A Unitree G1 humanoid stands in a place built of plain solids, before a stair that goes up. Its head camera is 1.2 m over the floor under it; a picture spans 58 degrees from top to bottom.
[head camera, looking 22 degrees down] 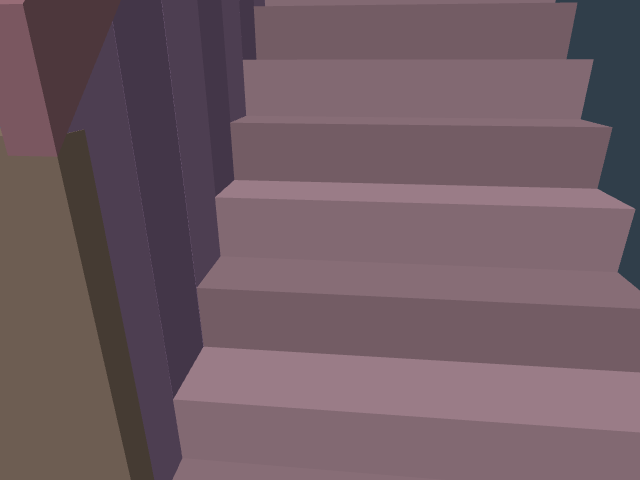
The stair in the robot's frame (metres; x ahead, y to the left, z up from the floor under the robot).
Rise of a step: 0.20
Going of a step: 0.22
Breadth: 1.25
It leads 5 degrees to the right of straight ahead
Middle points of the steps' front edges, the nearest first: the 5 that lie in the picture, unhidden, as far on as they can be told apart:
0.81 -0.25 0.41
1.03 -0.27 0.61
1.26 -0.29 0.81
1.48 -0.31 1.02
1.70 -0.33 1.22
